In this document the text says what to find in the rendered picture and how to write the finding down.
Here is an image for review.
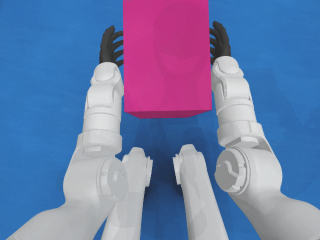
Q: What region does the robot thigh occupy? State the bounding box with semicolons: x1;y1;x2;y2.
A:
101;152;153;240
172;149;229;240

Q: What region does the robot left hand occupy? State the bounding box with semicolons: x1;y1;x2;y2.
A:
99;25;124;68

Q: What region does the robot left forearm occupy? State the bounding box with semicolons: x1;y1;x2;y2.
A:
63;62;124;189

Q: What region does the robot right hand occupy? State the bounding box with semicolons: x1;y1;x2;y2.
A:
209;21;232;65

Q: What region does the robot left thigh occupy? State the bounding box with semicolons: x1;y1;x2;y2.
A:
101;152;153;240

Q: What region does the carton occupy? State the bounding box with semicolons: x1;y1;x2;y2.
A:
123;0;212;119

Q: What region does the right robot upper arm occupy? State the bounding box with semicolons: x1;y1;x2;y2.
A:
214;146;320;240

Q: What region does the left robot upper arm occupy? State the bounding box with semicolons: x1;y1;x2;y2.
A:
6;156;129;240

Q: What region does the robot right thigh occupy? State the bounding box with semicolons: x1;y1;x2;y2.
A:
172;149;229;240

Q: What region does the robot right forearm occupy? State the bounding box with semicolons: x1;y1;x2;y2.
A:
211;56;276;157

